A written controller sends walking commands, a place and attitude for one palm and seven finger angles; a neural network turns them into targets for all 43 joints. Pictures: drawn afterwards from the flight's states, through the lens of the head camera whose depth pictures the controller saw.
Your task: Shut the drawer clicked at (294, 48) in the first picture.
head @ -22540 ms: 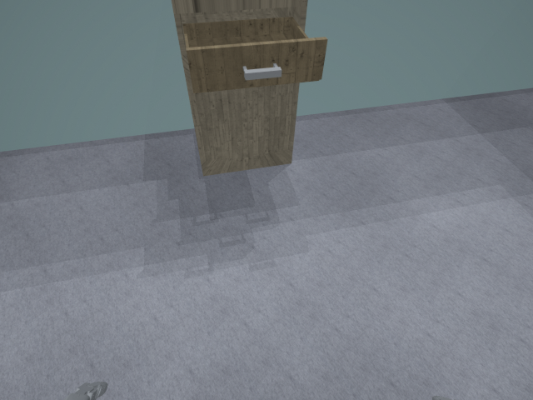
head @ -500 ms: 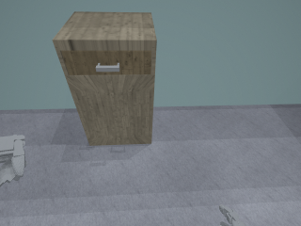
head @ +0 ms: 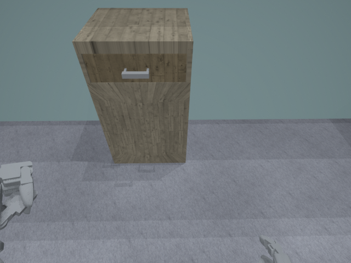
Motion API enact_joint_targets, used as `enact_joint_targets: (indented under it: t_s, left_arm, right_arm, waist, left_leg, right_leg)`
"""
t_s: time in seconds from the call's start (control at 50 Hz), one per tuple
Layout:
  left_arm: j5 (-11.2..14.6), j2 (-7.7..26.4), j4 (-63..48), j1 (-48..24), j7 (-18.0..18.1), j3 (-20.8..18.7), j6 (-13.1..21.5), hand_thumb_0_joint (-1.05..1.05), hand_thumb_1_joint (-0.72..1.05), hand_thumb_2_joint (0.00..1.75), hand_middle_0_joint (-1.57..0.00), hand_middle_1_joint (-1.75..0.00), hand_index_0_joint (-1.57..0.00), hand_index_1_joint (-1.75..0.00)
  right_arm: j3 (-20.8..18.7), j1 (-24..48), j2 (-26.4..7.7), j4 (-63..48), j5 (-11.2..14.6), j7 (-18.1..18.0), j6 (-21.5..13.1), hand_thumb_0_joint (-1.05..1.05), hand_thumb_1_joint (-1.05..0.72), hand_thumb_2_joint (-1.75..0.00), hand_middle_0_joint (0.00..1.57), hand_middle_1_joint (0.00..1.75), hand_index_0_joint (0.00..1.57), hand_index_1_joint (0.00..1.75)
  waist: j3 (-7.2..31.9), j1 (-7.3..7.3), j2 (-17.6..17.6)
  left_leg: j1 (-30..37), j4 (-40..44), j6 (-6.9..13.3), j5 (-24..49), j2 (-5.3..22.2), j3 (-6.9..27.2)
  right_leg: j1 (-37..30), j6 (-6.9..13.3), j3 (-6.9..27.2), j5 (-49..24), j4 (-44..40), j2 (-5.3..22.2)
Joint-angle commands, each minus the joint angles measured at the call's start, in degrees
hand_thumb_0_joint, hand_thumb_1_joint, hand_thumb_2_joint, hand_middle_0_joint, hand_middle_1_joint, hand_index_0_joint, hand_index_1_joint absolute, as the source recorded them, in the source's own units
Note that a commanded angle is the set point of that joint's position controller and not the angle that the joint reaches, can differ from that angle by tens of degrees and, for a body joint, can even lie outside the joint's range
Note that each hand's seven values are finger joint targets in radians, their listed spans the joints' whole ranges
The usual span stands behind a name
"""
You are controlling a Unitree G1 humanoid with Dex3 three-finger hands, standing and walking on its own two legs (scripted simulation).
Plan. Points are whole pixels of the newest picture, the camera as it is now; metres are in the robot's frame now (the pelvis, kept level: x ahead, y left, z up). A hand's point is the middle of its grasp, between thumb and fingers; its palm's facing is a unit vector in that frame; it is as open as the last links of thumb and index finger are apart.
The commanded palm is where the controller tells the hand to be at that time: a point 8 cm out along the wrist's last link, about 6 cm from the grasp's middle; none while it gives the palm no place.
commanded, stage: let the arm hang, fingers relaxed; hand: left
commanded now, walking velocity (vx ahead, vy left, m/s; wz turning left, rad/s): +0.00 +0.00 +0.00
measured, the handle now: (136, 72) +0.88 +0.23 -0.03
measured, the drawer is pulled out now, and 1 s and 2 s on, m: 0.00 0.00 0.00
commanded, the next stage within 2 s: look to check the result in 1.14 s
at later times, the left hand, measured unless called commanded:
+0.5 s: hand out of the picture -0.01 +0.21 -0.17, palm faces +0.04 -0.97 -0.25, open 4.1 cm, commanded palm none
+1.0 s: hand out of the picture +0.04 +0.24 -0.15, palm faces +0.04 -0.95 -0.29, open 7.3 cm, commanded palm none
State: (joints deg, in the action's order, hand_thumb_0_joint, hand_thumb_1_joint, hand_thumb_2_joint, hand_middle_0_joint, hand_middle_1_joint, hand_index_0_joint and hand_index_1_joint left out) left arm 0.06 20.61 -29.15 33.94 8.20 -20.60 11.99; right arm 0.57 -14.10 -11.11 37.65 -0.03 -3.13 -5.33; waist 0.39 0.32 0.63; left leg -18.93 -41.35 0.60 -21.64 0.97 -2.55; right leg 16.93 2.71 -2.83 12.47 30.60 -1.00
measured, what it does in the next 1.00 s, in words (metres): stands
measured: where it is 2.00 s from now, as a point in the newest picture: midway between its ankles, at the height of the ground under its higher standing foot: outside the picture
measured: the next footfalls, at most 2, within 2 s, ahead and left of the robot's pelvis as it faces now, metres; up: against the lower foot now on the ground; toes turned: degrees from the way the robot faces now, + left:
none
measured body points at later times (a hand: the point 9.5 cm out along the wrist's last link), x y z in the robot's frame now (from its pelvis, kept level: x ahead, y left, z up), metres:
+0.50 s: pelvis -0.02 +0.00 +0.00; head +0.00 +0.01 +0.45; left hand -0.01 +0.26 -0.15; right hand +0.03 -0.27 -0.14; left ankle +0.02 +0.12 -0.73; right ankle +0.02 -0.11 -0.73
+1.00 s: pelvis -0.01 +0.02 +0.01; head +0.01 +0.01 +0.46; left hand +0.04 +0.29 -0.13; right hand +0.04 -0.24 -0.14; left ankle +0.02 +0.12 -0.73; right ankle +0.02 -0.11 -0.73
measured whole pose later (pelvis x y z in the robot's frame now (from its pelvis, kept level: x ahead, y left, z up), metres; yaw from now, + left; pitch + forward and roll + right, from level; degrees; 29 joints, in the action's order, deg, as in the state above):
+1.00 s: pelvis -0.01 +0.02 +0.01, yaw +2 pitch -1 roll +0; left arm -1.0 14.7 63.5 9.0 0.6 -1.0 0.4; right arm -1.3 -11.3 -13.9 63.2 -1.0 -0.7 0.0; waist -2.2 0.4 1.3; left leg -12.2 -22.6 1.5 -9.4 -1.5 -0.4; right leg 11.5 -0.4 2.9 10.9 23.4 -0.4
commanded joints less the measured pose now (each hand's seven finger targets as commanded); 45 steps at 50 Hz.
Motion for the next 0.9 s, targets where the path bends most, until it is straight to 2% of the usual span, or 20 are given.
enact_joint_targets:
  t_s: [0.0,0.02,0.04,0.06,0.08,0.12,0.16,0.18,0.2,0.22,0.24,0.28,0.34,0.38,0.42,0.46,0.52,0.62,0.78,0.88]
  left_arm:
    - [0.79,10.13,-14.72,-0.31,1.30,-6.59,3.76,0.00,0.90,0.90,-1.40,-1.60,-1.40,-1.60]
    - [-3.31,1.39,33.91,-9.17,-7.22,14.62,-5.41,0.00,0.90,0.90,-1.40,-1.60,-1.40,-1.60]
    - [-1.96,-1.40,33.35,-8.20,-7.52,12.86,-10.41,0.00,0.90,0.90,-1.36,-1.56,-1.36,-1.56]
    - [-2.06,-2.70,32.31,-8.28,-7.51,13.69,-11.78,0.00,0.90,0.90,-1.32,-1.51,-1.32,-1.51]
    - [-2.00,-2.75,34.08,-10.51,-7.46,13.91,-11.91,0.00,0.90,0.90,-1.28,-1.47,-1.28,-1.47]
    - [-1.65,-0.68,40.12,-14.35,-7.39,14.57,-11.45,0.00,0.90,0.90,-1.20,-1.38,-1.20,-1.38]
    - [-1.72,0.52,47.86,-14.66,-7.20,14.98,-11.01,0.00,0.90,0.90,-1.12,-1.30,-1.12,-1.30]
    - [-1.73,1.79,52.25,-13.05,-7.15,14.88,-10.96,0.00,0.90,0.90,-1.08,-1.25,-1.08,-1.25]
    - [-1.87,4.15,56.08,-12.70,-7.04,15.01,-10.77,0.00,0.90,0.90,-1.04,-1.21,-1.04,-1.21]
    - [-1.78,6.17,59.55,-13.79,-7.06,15.36,-10.69,0.00,0.90,0.90,-1.00,-1.17,-1.00,-1.17]
    - [-1.57,7.62,61.83,-17.01,-7.27,16.09,-10.78,0.00,0.90,0.90,-0.96,-1.12,-0.96,-1.12]
    - [-1.34,5.45,66.53,-21.10,-7.31,16.87,-10.97,0.00,0.90,0.90,-0.88,-1.04,-0.88,-1.04]
    - [-0.82,3.66,72.32,-21.19,-7.15,17.32,-10.85,0.00,0.90,0.90,-0.76,-0.91,-0.76,-0.91]
    - [-0.81,2.76,75.46,-21.18,-7.24,17.72,-11.54,0.00,0.90,0.90,-0.68,-0.82,-0.68,-0.82]
    - [-0.91,3.17,78.35,-20.97,-7.49,17.70,-11.99,0.00,0.90,0.90,-0.60,-0.73,-0.60,-0.73]
    - [-1.00,3.49,80.86,-20.53,-7.51,17.60,-11.89,0.00,0.90,0.90,-0.52,-0.65,-0.52,-0.65]
    - [-0.86,3.39,83.68,-21.14,-7.45,17.68,-11.62,0.00,0.90,0.90,-0.40,-0.52,-0.40,-0.52]
    - [-0.77,3.41,87.12,-21.33,-7.32,17.77,-11.48,0.00,0.90,0.90,-0.20,-0.30,-0.20,-0.30]
    - [-0.81,3.62,89.86,-22.32,-7.18,17.85,-11.29,0.00,0.90,0.90,-0.20,-0.30,-0.20,-0.30]
    - [-0.84,3.93,90.38,-23.65,-7.11,17.83,-10.88,0.00,0.90,0.90,-0.20,-0.30,-0.20,-0.30]
  right_arm:
    - [-2.06,5.82,-6.60,-9.89,-0.53,-1.28,-3.95,0.00,-0.90,-0.90,0.20,0.30,0.20,0.30]
    - [-6.15,3.40,-18.29,5.22,-0.79,4.57,-5.26,0.00,-0.90,-0.90,0.20,0.30,0.20,0.30]
    - [-5.88,1.95,-15.16,1.76,-0.40,3.92,-1.40,0.00,-0.90,-0.90,0.20,0.30,0.20,0.30]
    - [-5.37,2.69,-14.72,0.53,-1.08,3.31,-0.79,0.00,-0.90,-0.90,0.20,0.30,0.20,0.30]
    - [-4.49,2.99,-12.78,0.90,-1.46,3.18,-0.11,0.00,-0.90,-0.90,0.20,0.30,0.20,0.30]
    - [-3.81,2.54,-13.57,0.65,-2.31,2.84,0.66,0.00,-0.90,-0.90,0.20,0.30,0.20,0.30]
    - [-4.02,3.59,-14.74,1.55,-2.33,2.39,1.74,0.00,-0.90,-0.90,0.20,0.30,0.20,0.30]
    - [-4.16,4.83,-14.71,2.09,-1.58,2.28,2.44,0.00,-0.90,-0.90,0.20,0.30,0.20,0.30]
    - [-4.06,4.56,-12.44,2.55,-0.85,2.38,2.89,0.00,-0.90,-0.90,0.20,0.30,0.20,0.30]
    - [-3.69,3.68,-10.18,3.33,-0.51,2.65,3.42,0.00,-0.90,-0.90,0.20,0.30,0.20,0.30]
    - [-3.44,1.24,-9.39,4.71,-0.31,3.10,4.22,0.00,-0.90,-0.90,0.20,0.30,0.20,0.30]
    - [-3.47,2.29,-9.36,7.86,-0.96,2.80,5.60,0.00,-0.90,-0.90,0.20,0.30,0.20,0.30]
    - [-3.22,1.46,-9.43,10.82,-1.03,2.58,5.44,0.00,-0.90,-0.90,0.20,0.30,0.20,0.30]
    - [-3.13,2.45,-9.85,12.48,-1.28,2.54,5.71,0.00,-0.90,-0.90,0.20,0.30,0.20,0.30]
    - [-3.36,2.21,-10.77,13.90,-1.54,2.52,5.91,0.00,-0.90,-0.90,0.20,0.30,0.20,0.30]
    - [-3.68,1.02,-11.32,15.29,-1.48,2.43,5.86,0.00,-0.90,-0.90,0.20,0.30,0.20,0.30]
    - [-3.79,-0.88,-11.49,17.48,-1.37,2.25,5.49,0.00,-0.90,-0.90,0.20,0.30,0.20,0.30]
    - [-3.79,-1.24,-11.74,20.09,-1.29,2.09,5.19,0.00,-0.90,-0.90,0.20,0.30,0.20,0.30]
    - [-3.75,0.03,-12.29,22.36,-1.18,2.02,4.55,0.00,-0.90,-0.90,0.20,0.30,0.20,0.30]
    - [-3.75,1.10,-12.33,22.95,-1.04,1.98,4.19,0.00,-0.90,-0.90,0.20,0.30,0.20,0.30]
  waist:
    - [3.44,0.95,-2.30]
    - [0.45,4.40,7.34]
    - [0.78,2.53,9.27]
    - [1.37,2.68,8.47]
    - [5.25,2.17,4.18]
    - [4.98,1.39,-0.32]
    - [7.57,-0.68,-3.83]
    - [8.61,-2.03,-4.64]
    - [8.96,-1.71,-8.21]
    - [6.26,-0.48,-8.17]
    - [3.22,1.61,-4.58]
    - [0.94,1.91,-5.48]
    - [2.07,1.68,1.62]
    - [-0.09,0.78,7.02]
    - [-2.66,0.04,7.45]
    - [-1.96,-0.05,2.70]
    - [-0.93,0.26,0.33]
    - [-2.93,0.06,0.00]
    - [-3.68,-0.42,0.65]
    - [-2.06,-0.24,-0.16]
  left_leg:
    - [8.39,18.02,1.84,6.35,2.37,3.27]
    - [6.19,10.36,5.39,27.33,9.09,15.26]
    - [2.58,17.21,7.88,36.54,14.28,17.64]
    - [0.95,17.35,10.01,39.10,15.96,18.62]
    - [-0.21,17.10,10.31,36.19,15.66,19.52]
    - [4.48,15.98,10.93,46.12,14.54,19.43]
    - [9.47,11.84,8.81,51.75,11.98,14.85]
    - [6.68,8.84,5.77,42.87,7.89,10.53]
    - [2.25,6.02,2.52,26.44,2.08,5.94]
    - [-0.96,5.13,0.76,8.75,-1.37,3.55]
    - [1.69,5.69,0.46,0.18,-1.60,2.96]
    - [5.31,6.05,0.65,4.10,-0.92,3.82]
    - [8.96,11.73,1.08,12.25,1.32,6.36]
    - [5.37,16.68,1.71,4.32,3.15,8.83]
    - [1.63,20.40,2.11,-3.30,3.51,10.15]
    - [2.16,20.87,2.31,-3.41,3.58,10.18]
    - [4.24,20.98,2.28,-0.63,3.59,9.72]
    - [4.42,22.95,2.34,0.18,4.28,10.32]
    - [4.30,25.88,2.49,0.76,5.33,11.84]
    - [6.36,25.12,2.42,6.36,5.15,11.03]
  right_leg:
    - [0.32,0.95,10.58,6.66,-8.37,9.14]
    - [12.07,-1.67,3.82,-9.36,10.10,6.88]
    - [9.10,-3.13,3.26,5.70,13.55,4.06]
    - [8.64,-3.21,5.19,14.96,18.21,2.60]
    - [8.04,-3.03,5.70,18.35,21.07,1.69]
    - [8.58,-2.68,6.26,16.49,20.76,1.18]
    - [2.96,-2.39,5.30,6.24,8.53,1.03]
    - [-4.27,-2.20,6.81,-8.71,1.45,2.05]
    - [-8.95,-0.75,13.79,-20.88,-2.06,6.21]
    - [-8.27,1.56,20.54,-24.83,-6.11,12.60]
    - [-2.88,3.81,20.45,-17.13,-8.87,15.85]
    - [2.54,3.15,19.76,-3.33,-11.43,10.97]
    - [1.25,1.60,15.32,-2.85,-9.86,6.96]
    - [0.58,0.97,13.63,8.49,-11.59,5.02]
    - [0.15,1.02,12.97,14.06,-12.56,3.92]
    - [-0.69,1.02,12.65,14.35,-13.62,4.05]
    - [-1.14,1.17,12.41,12.87,-14.14,4.61]
    - [-0.87,1.01,11.41,10.58,-13.72,4.63]
    - [-2.60,0.52,10.13,5.15,-11.48,4.51]
    - [-4.09,0.31,10.27,1.24,-11.56,5.08]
